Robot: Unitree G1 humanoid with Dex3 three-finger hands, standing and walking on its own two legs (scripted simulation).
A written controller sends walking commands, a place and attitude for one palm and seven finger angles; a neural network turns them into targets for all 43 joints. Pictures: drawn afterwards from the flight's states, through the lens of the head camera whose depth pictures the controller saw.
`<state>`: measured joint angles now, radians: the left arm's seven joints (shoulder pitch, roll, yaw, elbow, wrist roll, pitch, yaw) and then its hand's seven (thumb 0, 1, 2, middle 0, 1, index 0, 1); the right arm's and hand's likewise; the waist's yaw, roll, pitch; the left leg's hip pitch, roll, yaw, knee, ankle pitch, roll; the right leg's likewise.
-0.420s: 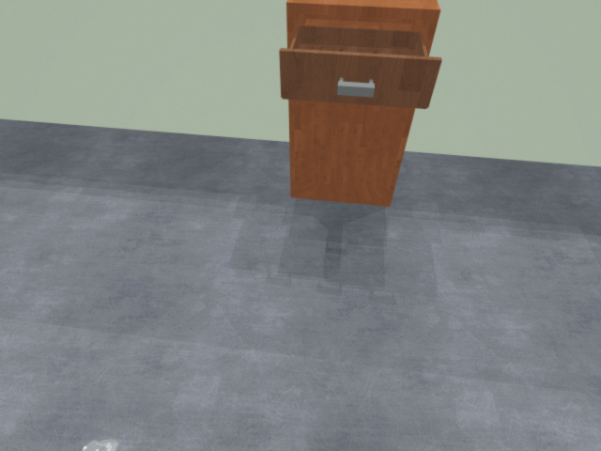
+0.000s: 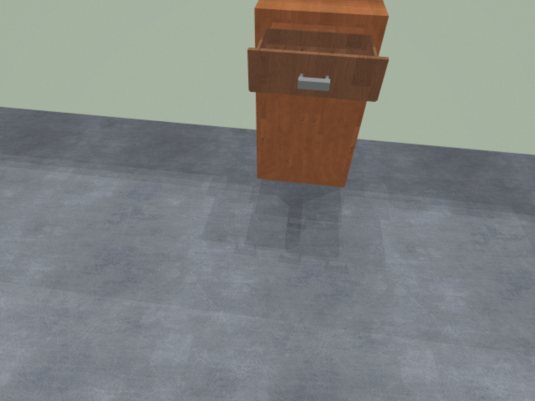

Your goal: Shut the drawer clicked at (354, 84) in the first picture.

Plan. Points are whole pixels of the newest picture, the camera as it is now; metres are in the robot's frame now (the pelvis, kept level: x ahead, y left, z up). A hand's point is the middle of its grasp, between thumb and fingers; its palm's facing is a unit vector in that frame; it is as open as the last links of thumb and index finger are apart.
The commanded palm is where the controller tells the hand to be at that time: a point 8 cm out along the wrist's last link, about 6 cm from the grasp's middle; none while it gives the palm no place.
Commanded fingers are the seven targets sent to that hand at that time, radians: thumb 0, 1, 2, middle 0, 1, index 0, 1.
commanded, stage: stand and wait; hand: left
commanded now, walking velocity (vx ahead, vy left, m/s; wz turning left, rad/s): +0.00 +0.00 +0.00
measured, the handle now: (313, 80) +1.05 -0.08 -0.01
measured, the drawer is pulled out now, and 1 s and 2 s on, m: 0.29 0.29 0.29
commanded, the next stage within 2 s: look at it before walking up in 0.40 s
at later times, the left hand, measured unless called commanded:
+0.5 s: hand out of the picture +0.07 +0.24 -0.15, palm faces -0.03 -0.94 -0.34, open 7.4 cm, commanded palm none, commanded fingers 0.00 0.90 0.90 -0.20 -0.30 -0.20 -0.30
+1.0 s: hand out of the picture +0.07 +0.25 -0.15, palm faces -0.03 -0.94 -0.33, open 7.4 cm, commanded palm none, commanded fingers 0.00 0.90 0.90 -0.20 -0.30 -0.20 -0.30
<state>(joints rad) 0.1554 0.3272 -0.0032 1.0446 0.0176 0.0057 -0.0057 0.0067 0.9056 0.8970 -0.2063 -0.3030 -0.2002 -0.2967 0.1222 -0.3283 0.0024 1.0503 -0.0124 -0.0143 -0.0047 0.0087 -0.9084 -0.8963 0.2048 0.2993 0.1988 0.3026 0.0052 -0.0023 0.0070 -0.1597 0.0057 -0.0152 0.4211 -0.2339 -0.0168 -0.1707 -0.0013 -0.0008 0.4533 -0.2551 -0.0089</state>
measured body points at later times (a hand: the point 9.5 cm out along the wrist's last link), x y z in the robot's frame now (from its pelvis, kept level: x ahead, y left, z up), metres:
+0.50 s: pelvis -0.01 +0.00 +0.00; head -0.01 -0.01 +0.45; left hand +0.07 +0.29 -0.13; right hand +0.06 -0.30 -0.13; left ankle +0.00 +0.13 -0.74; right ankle -0.01 -0.11 -0.74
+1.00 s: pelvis +0.00 +0.00 +0.00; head +0.00 +0.00 +0.45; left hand +0.07 +0.30 -0.13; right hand +0.07 -0.29 -0.13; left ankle +0.00 +0.13 -0.74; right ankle -0.01 -0.11 -0.74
